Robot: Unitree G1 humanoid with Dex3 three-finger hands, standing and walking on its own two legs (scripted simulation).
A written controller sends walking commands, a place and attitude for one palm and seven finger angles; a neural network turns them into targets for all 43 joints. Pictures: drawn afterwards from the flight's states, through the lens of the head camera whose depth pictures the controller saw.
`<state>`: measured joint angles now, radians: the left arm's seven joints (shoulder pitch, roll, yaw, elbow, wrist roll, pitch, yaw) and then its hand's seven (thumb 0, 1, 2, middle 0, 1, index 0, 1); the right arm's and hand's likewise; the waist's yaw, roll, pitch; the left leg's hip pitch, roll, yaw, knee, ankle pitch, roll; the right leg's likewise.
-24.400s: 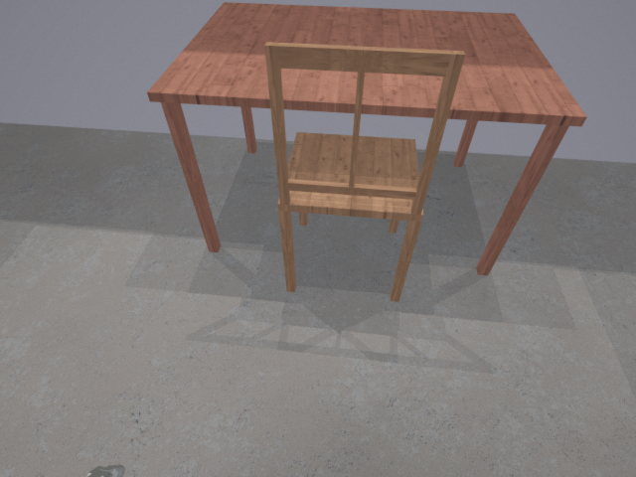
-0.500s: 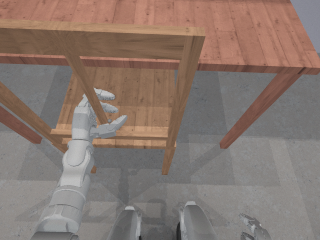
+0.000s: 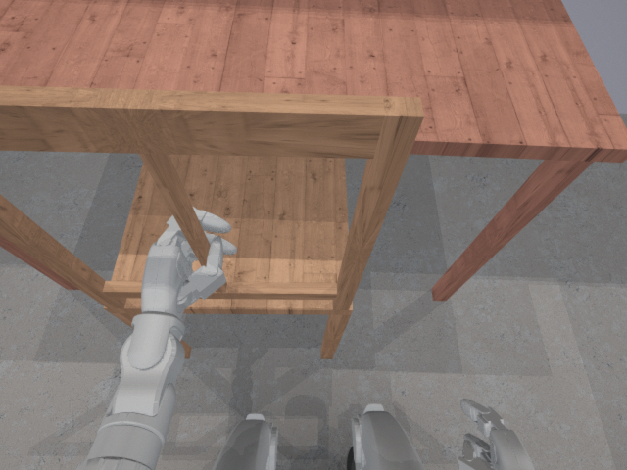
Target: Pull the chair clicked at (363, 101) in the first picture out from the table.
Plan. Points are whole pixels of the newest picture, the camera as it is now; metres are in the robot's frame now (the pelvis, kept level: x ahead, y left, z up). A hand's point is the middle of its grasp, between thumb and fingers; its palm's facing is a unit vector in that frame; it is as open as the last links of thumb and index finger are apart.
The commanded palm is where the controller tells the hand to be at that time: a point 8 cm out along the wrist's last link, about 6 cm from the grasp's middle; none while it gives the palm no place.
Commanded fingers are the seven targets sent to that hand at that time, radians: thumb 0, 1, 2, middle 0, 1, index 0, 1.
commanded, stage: hook a spindle and tug to test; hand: left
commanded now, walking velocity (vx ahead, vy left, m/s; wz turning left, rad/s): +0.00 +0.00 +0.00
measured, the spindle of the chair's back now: (197, 238) +0.38 +0.15 +0.05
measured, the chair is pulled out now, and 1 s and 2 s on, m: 0.02 0.09 0.14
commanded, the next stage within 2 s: step backward, pulling the chair out in 0.26 s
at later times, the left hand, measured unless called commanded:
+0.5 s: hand (217, 286) +0.33 +0.12 +0.03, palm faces -0.05 -0.99 -0.16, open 4.9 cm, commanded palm +0.31 +0.17 +0.02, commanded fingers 0.00 0.90 0.90 -0.50 -1.45 -0.50 -1.45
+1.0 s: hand (214, 314) +0.29 +0.12 +0.04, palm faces -0.05 -0.99 -0.14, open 4.8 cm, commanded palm +0.27 +0.17 +0.04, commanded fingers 0.00 0.90 0.90 -0.50 -1.45 -0.50 -1.45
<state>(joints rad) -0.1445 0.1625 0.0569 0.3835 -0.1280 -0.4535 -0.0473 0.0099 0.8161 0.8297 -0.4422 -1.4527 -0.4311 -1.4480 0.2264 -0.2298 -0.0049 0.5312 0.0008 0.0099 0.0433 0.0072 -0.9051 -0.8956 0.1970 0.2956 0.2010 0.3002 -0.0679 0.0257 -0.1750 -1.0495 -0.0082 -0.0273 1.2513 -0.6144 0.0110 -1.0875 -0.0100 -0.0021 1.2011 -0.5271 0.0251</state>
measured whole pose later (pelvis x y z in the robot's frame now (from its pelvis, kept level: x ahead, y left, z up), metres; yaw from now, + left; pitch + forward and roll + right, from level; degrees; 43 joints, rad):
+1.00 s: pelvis -0.02 +0.00 +0.10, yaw -5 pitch +5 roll +0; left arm -0.14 0.18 0.03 0.68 -0.07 -0.20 0.09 0.02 0.79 0.83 -0.35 -1.20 -0.49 -1.45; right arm 0.23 -0.22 0.00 0.58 0.04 0.13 -0.11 0.01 -0.90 -0.90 0.20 0.30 0.20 0.30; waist -0.08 -0.01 0.05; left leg -0.38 0.02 0.07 0.58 -0.30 0.01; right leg -0.45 0.01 0.05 0.54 -0.18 0.02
